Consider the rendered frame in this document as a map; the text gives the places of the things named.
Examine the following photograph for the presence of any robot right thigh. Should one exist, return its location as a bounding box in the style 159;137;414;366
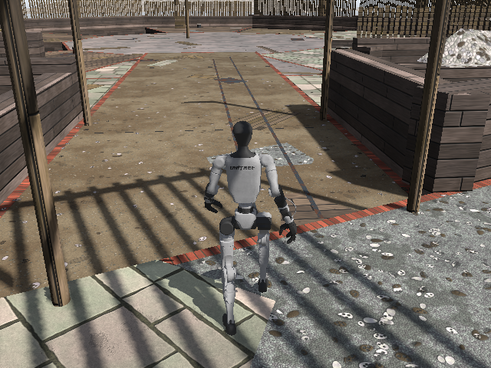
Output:
256;212;272;246

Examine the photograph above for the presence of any robot left hand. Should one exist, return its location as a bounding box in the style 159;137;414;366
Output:
204;199;222;213

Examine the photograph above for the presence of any robot right hand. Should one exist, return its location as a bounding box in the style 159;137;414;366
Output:
279;220;297;244

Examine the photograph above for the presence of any right robot foot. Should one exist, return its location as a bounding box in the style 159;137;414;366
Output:
258;278;269;293

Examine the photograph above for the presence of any robot left forearm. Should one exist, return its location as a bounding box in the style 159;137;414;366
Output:
204;183;214;203

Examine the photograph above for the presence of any robot right forearm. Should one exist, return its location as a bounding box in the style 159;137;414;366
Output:
274;185;294;224

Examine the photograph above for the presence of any right robot upper arm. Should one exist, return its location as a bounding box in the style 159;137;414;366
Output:
259;154;281;198

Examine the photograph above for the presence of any left robot upper arm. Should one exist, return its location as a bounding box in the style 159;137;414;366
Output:
207;154;228;195

